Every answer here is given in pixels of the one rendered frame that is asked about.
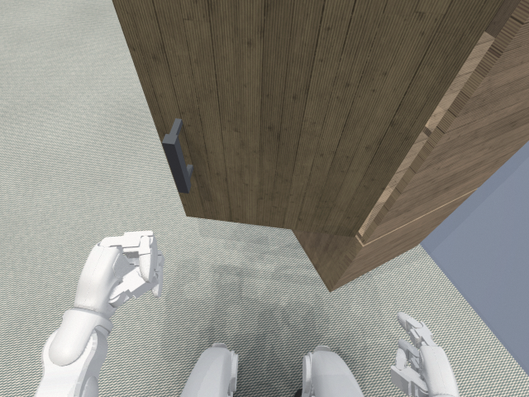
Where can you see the handle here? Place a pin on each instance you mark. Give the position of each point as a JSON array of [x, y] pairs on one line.
[[173, 151]]

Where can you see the robot thigh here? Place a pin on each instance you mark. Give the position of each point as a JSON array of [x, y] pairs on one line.
[[325, 374], [214, 375]]

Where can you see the robot right thigh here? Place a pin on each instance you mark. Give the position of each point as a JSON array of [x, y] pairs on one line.
[[325, 374]]

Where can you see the right robot hand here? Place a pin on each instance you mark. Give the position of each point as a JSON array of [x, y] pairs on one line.
[[430, 373]]

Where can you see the left robot hand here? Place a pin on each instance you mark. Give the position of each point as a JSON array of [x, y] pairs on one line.
[[98, 287]]

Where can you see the robot left forearm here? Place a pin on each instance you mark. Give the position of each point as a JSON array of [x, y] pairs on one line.
[[73, 355]]

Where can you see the robot left thigh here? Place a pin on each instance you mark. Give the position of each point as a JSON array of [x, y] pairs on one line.
[[214, 375]]

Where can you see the cupboard door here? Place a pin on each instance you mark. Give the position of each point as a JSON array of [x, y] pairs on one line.
[[296, 113]]

